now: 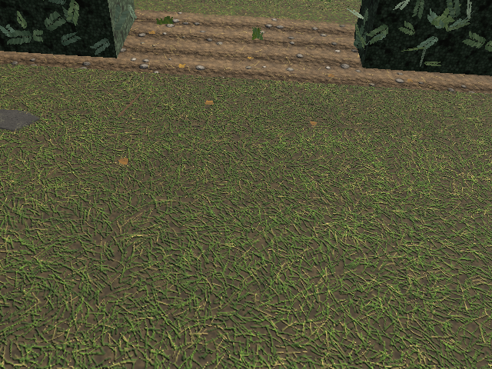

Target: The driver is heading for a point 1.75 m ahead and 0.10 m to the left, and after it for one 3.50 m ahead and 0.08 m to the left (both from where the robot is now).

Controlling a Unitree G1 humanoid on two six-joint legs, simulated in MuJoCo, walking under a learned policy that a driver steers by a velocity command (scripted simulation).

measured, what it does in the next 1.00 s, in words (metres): walks ahead: right foot, then left foot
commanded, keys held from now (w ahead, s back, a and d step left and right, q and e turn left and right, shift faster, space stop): w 1.00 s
